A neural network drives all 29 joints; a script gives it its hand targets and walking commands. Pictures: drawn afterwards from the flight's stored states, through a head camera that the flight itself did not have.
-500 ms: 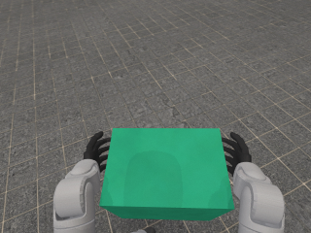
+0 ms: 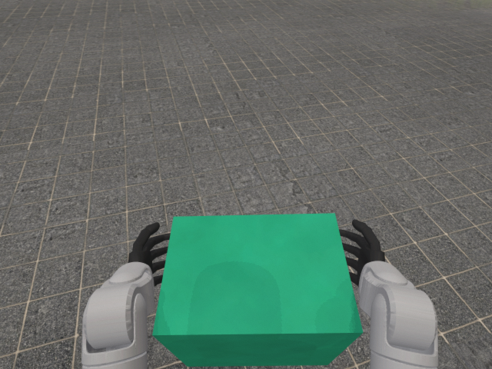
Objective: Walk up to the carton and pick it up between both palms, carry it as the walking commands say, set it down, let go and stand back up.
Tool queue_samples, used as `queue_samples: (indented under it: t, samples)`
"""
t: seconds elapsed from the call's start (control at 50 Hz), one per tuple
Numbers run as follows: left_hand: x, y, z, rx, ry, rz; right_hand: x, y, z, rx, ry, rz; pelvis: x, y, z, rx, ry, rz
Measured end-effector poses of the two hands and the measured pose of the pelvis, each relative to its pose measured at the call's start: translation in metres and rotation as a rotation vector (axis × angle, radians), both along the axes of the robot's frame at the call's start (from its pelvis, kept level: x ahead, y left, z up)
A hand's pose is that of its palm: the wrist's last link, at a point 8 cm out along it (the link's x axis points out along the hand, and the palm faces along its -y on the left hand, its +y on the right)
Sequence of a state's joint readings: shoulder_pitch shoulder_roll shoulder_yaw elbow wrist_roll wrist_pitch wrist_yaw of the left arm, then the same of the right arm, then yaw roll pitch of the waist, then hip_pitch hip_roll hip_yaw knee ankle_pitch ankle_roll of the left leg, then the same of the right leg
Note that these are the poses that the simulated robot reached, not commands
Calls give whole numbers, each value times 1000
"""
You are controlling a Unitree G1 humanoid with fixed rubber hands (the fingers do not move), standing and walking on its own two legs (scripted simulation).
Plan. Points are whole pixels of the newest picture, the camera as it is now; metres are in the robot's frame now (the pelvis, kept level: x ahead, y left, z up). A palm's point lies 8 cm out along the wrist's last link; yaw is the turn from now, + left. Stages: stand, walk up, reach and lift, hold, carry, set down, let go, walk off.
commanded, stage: carry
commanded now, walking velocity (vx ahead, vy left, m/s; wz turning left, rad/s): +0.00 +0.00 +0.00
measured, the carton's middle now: (255, 295) +0.25 +0.01 +0.01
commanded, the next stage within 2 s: hold in 1.40 s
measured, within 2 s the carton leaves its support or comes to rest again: neither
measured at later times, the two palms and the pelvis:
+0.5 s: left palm (162, 264) +0.25 +0.15 +0.09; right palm (387, 275) +0.26 -0.18 +0.09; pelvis +0.00 -0.02 +0.00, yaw +1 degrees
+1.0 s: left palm (166, 246) +0.28 +0.15 +0.08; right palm (377, 251) +0.30 -0.18 +0.08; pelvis +0.03 -0.02 +0.00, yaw +2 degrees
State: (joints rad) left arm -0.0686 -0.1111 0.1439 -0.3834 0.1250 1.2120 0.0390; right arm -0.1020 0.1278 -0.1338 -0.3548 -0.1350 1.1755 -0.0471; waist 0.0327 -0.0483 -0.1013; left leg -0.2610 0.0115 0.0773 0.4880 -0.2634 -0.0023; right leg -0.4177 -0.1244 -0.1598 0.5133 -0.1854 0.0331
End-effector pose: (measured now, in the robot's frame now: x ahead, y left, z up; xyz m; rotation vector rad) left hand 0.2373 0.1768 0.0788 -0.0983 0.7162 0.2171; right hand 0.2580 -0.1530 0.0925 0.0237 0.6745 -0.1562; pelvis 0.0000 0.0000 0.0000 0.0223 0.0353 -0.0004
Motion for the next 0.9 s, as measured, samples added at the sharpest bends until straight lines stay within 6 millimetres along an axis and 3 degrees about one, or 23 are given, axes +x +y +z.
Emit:
queue_samples:
  t: [0.14,0.3,0.52,0.9]
  samples:
    - [-7,-2,5,6,-15,-15,-13,-2,2,8,-16,-18,-13,3,-2,-9,-17,4]
    - [-1,-17,7,27,-10,-31,-14,-18,-3,37,-11,-42,-12,-6,-4,-8,-19,10]
    - [13,-28,7,39,-2,-30,1,-29,-7,54,-4,-45,-1,-16,-2,-11,10,16]
    - [41,-25,4,24,-8,-11,34,-26,-5,40,-10,-28,27,-19,-1,-24,23,28]
